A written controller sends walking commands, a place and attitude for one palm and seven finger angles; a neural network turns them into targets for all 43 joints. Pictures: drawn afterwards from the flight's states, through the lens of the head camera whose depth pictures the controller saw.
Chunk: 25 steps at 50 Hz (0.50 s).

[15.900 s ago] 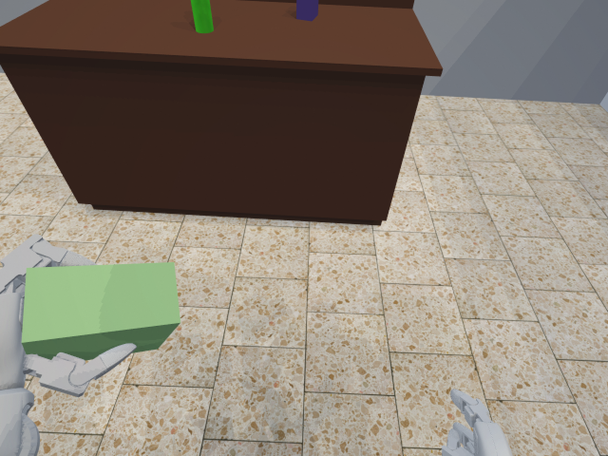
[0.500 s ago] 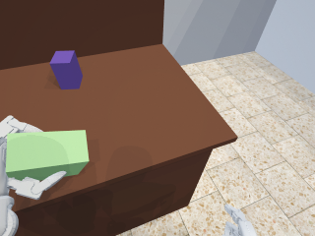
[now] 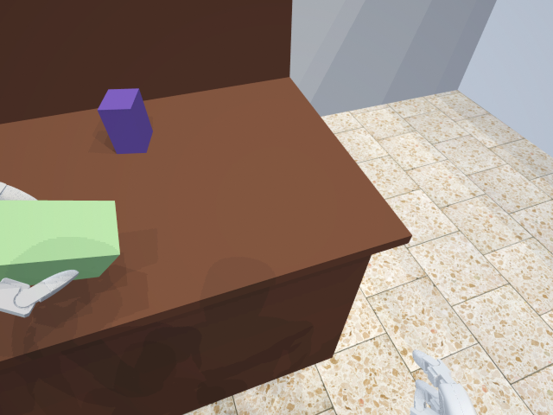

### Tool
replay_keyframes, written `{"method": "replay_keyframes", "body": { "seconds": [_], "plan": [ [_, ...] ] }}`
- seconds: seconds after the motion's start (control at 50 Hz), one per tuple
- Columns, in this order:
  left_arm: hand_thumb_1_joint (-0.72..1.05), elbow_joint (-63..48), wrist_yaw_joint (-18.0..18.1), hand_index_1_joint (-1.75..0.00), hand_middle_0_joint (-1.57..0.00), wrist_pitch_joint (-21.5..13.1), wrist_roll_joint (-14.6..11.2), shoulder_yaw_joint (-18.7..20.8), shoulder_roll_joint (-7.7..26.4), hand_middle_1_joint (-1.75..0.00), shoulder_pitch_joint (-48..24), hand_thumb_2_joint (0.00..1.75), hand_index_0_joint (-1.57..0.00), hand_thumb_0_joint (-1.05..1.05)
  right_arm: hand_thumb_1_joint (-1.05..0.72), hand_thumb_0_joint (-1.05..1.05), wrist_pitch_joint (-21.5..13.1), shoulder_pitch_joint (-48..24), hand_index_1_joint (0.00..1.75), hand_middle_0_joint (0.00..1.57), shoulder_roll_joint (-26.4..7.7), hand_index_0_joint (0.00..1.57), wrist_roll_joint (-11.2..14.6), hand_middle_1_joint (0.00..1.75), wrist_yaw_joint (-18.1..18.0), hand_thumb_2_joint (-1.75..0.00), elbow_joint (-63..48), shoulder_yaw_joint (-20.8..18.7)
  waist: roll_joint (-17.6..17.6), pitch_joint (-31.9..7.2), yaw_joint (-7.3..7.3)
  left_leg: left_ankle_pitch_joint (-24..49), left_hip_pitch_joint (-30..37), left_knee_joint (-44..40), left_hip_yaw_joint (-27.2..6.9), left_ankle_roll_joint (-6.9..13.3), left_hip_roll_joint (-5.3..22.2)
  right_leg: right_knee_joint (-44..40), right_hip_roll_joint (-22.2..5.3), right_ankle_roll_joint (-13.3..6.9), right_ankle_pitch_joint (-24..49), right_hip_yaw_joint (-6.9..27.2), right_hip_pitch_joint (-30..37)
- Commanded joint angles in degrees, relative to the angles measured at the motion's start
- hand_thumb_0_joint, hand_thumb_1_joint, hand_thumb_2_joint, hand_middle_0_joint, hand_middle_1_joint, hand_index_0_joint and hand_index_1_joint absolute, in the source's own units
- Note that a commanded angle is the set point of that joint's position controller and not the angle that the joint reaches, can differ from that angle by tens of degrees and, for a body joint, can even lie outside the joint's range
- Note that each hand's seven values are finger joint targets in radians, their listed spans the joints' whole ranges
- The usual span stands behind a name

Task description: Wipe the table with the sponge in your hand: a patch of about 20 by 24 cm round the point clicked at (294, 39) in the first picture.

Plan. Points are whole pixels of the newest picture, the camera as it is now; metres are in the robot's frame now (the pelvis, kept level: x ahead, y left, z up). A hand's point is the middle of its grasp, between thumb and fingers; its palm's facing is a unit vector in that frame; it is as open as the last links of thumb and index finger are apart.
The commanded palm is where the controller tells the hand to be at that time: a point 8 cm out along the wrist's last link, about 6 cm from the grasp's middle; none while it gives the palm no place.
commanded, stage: come to a stop and stand still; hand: left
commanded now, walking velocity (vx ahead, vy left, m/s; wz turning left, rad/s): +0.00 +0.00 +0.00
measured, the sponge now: (67, 244) +0.25 +0.27 +0.17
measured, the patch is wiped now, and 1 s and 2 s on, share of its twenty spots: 0.00 0.00 0.00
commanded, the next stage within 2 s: look again from close up in 0.74 s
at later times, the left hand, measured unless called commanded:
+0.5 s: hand out of the picture +0.19 +0.31 +0.18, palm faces +0.47 -0.84 -0.28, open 10.4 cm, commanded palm +0.13 +0.33 +0.18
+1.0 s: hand out of the picture +0.18 +0.31 +0.16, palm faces +0.43 -0.84 -0.35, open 10.3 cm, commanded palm +0.13 +0.34 +0.18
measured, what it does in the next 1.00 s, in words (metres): shifts its weight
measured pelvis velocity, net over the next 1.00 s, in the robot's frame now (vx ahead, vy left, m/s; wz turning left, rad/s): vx -0.02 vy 0.05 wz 0.04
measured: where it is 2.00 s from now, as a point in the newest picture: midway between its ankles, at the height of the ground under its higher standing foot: outside the picture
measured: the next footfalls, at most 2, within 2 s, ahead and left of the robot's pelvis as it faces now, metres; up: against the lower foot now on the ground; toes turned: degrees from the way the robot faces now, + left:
none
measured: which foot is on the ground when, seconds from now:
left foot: down 0.00-1.00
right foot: down 0.00-1.00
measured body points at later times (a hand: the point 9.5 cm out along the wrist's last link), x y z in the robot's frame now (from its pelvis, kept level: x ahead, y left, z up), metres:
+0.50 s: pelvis -0.02 +0.05 +0.00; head -0.01 +0.07 +0.45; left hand +0.16 +0.35 +0.19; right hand +0.18 -0.16 -0.06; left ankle +0.03 +0.13 -0.74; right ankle +0.01 -0.07 -0.74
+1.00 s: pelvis -0.02 +0.05 +0.00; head -0.01 +0.06 +0.45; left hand +0.15 +0.36 +0.18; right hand +0.17 -0.17 -0.07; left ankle +0.03 +0.13 -0.74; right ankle +0.01 -0.07 -0.74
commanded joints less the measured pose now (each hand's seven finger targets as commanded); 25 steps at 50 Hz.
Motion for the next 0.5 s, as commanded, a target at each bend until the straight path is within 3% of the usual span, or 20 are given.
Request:
{"method": "replay_keyframes", "body": {
  "seconds": [0.0,0.06,0.08,0.1,0.16,0.18,0.2,0.24,0.3,0.36,0.4,0.46,0.48],
  "plan": [
    [0.10,-17.16,0.08,-1.60,-1.20,-5.27,0.02,-5.23,2.77,-1.60,4.43,1.30,-1.20,0.00,-0.90,0.00,-6.38,-3.82,0.30,0.20,-5.59,0.20,0.64,0.30,1.39,-0.90,-8.28,-3.12,-5.05,-5.83,1.78,4.64,3.65,0.01,-1.38,2.51,-0.80,-7.09,-10.39,3.70,7.79,9.69,-0.11],
    [0.10,-22.56,1.77,-1.60,-1.20,-7.03,0.76,0.52,9.52,-1.60,-1.34,1.30,-1.20,0.00,-0.90,0.00,-7.68,-4.76,0.30,0.20,-6.04,0.20,-0.28,0.30,0.71,-0.90,-6.71,-3.19,-6.08,-5.92,1.27,2.97,1.89,1.64,-2.81,1.93,-2.04,-7.25,-11.97,2.25,5.48,11.39,-0.88],
    [0.10,-25.47,2.63,-1.60,-1.20,-7.13,1.12,5.20,16.12,-1.60,-4.96,1.30,-1.20,0.00,-0.90,0.00,-7.20,-5.71,0.30,0.20,-6.82,0.20,-0.47,0.30,0.35,-0.90,-6.08,-3.29,-3.44,-6.74,0.71,1.66,2.50,1.62,-3.50,1.89,-1.92,-6.96,-11.98,1.54,3.33,12.45,-1.86],
    [0.10,-22.50,2.64,-1.60,-1.20,-6.76,0.76,3.63,12.72,-1.60,-3.86,1.30,-1.20,0.00,-0.90,0.00,-6.84,-5.31,0.30,0.20,-5.19,0.20,-0.53,0.30,-0.13,-0.90,-4.94,-3.00,-2.77,-6.42,0.14,0.68,1.17,0.87,-3.75,1.75,-1.73,-7.28,-12.53,1.31,1.01,11.24,-0.98],
    [0.10,-22.65,3.35,-1.60,-1.20,-5.79,-0.12,3.45,12.46,-1.60,-4.27,1.30,-1.20,0.00,-0.90,0.00,-6.74,-4.87,0.30,0.20,-5.74,0.20,-0.61,0.30,-0.26,-0.90,-4.25,-3.39,4.12,-5.98,-0.09,-0.14,0.32,1.58,-5.00,1.31,-1.79,-8.38,-13.25,0.53,-0.69,12.24,-1.21],
    [0.10,-24.14,3.54,-1.60,-1.20,-5.75,0.03,4.35,14.19,-1.60,-4.58,1.30,-1.20,0.00,-0.90,0.00,-6.57,-5.47,0.30,0.20,-6.21,0.20,-0.59,0.30,-0.21,-0.90,-3.87,-3.48,6.46,-7.29,-0.42,0.12,1.89,1.12,-5.66,1.34,-1.45,-7.47,-12.70,0.26,-0.46,12.01,-1.85],
    [0.10,-23.79,3.39,-1.60,-1.20,-5.82,-0.33,2.34,11.30,-1.60,-3.89,1.30,-1.20,0.00,-0.90,0.00,-6.57,-5.09,0.30,0.20,-5.56,0.20,-0.62,0.30,-0.22,-0.90,-3.79,-3.28,7.32,-7.31,-0.39,0.84,1.32,0.28,-5.94,1.25,-1.22,-6.71,-12.31,0.56,0.17,9.95,-0.53],
    [0.10,-25.34,3.28,-1.60,-1.20,-6.27,-0.56,1.05,9.47,-1.60,-3.18,1.30,-1.20,0.00,-0.90,0.00,-7.23,-5.19,0.30,0.20,-5.93,0.20,-0.63,0.30,0.23,-0.90,-3.78,-3.40,6.83,-8.09,-0.06,3.19,1.54,-0.57,-6.45,1.22,-1.08,-5.15,-11.28,0.85,3.38,8.38,0.92],
    [0.10,-24.49,2.66,-1.60,-1.20,-6.29,-0.66,-2.91,3.94,-1.60,-0.25,1.30,-1.20,0.00,-0.90,0.00,-7.61,-5.59,0.30,0.20,-6.03,0.20,-0.24,0.30,0.60,-0.90,-3.69,-3.71,4.32,-8.48,-0.24,5.71,3.72,-4.11,-7.94,1.41,0.71,-2.24,-8.95,1.89,5.50,5.07,1.12],
    [0.10,-20.60,2.25,-1.60,-1.20,-5.53,-0.41,-3.64,1.82,-1.60,1.82,1.30,-1.20,0.00,-0.90,0.00,-7.11,-6.88,0.30,0.20,-6.37,0.20,0.01,0.30,0.84,-0.90,-3.87,-4.27,-0.12,-4.42,-0.55,0.33,0.89,-8.43,-9.53,1.29,2.48,-2.12,-7.83,2.99,1.44,3.91,-0.19],
    [0.10,-16.93,2.12,-1.60,-1.20,-4.94,-0.24,-3.38,1.19,-1.60,2.91,1.30,-1.20,0.00,-0.90,0.00,-6.05,-6.65,0.30,0.20,-6.11,0.20,0.19,0.30,0.60,-0.90,-3.64,-4.36,0.45,-3.55,-0.78,-4.21,-0.40,-12.13,-11.82,1.39,4.18,-0.34,-6.97,3.48,-1.10,2.94,-0.50],
    [0.10,-16.50,1.80,-1.60,-1.20,-4.81,0.10,-2.11,2.59,-1.60,-0.02,1.30,-1.20,0.00,-0.90,0.00,-5.05,-7.76,0.30,0.20,-5.61,0.20,0.13,0.30,0.35,-0.90,-4.39,-4.30,0.05,-1.43,-0.94,-12.41,-4.90,-14.66,-12.74,1.47,4.56,-0.67,-6.76,3.93,-3.28,3.37,0.57],
    [0.10,-17.50,1.87,-1.60,-1.20,-4.96,0.31,-0.18,4.95,-1.60,-0.95,1.30,-1.20,0.00,-0.90,0.00,-4.68,-8.33,0.30,0.20,-6.06,0.20,0.10,0.30,0.21,-0.90,-4.23,-4.30,1.64,-2.76,-1.13,-13.20,-4.48,-15.42,-13.41,1.62,4.68,0.66,-6.20,4.07,-2.89,3.44,1.35]
  ]
}}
